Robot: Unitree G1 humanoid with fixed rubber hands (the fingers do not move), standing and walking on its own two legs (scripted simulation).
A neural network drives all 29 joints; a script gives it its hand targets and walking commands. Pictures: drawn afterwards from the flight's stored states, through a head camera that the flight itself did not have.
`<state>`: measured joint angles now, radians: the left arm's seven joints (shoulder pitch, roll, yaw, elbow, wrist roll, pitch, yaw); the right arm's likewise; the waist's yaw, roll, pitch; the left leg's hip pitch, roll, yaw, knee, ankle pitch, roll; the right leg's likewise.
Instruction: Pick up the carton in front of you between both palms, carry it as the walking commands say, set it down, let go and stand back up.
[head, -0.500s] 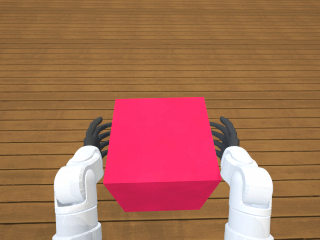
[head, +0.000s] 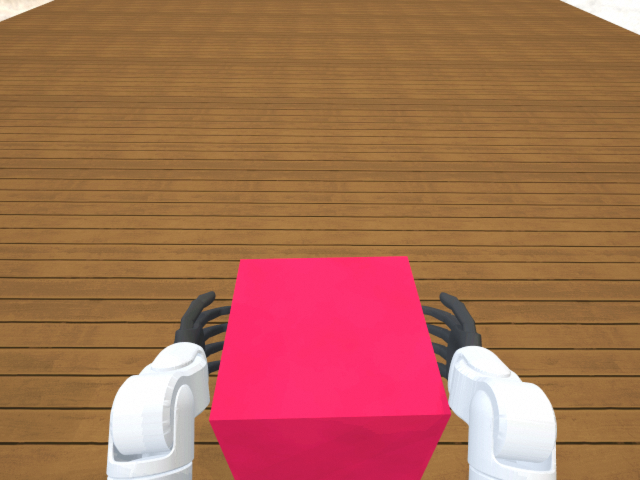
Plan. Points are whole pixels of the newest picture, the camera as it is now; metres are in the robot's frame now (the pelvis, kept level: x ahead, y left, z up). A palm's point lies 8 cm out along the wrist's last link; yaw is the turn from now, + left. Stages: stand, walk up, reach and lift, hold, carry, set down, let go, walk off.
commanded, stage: carry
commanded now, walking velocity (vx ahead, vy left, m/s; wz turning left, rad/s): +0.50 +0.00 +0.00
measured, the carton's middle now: (326, 383) +0.25 +0.00 +0.02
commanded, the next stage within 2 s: none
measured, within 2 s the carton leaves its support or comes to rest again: neither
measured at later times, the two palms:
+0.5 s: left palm (231, 195) +0.55 +0.16 +0.09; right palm (408, 200) +0.53 -0.14 +0.10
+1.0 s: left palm (257, 153) +0.71 +0.14 +0.08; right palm (402, 152) +0.72 -0.16 +0.09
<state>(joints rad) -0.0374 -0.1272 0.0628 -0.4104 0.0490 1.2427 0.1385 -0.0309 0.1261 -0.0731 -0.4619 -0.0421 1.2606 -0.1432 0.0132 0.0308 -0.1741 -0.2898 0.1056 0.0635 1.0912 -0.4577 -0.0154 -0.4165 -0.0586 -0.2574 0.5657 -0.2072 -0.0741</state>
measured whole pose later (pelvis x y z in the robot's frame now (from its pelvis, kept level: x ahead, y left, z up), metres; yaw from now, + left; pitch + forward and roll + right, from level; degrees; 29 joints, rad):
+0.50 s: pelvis +0.30 +0.03 +0.01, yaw -4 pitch +4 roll +0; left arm -0.01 -0.13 0.07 -0.49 0.05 1.23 0.14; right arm -0.01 0.13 -0.04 -0.48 -0.04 1.21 -0.14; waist -0.02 -0.03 -0.11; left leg -0.35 0.08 0.26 0.47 -0.18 0.03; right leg -0.40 -0.07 -0.09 1.06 -0.46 0.01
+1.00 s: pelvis +0.46 -0.01 +0.01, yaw +0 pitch +5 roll +0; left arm -0.07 -0.13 0.09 -0.30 0.11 1.12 0.08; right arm -0.08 0.13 -0.06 -0.33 -0.11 1.14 -0.09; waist 0.02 0.01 -0.14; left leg -0.15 0.11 0.16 0.50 -0.37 -0.08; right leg -0.36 -0.06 -0.22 0.54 -0.26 -0.04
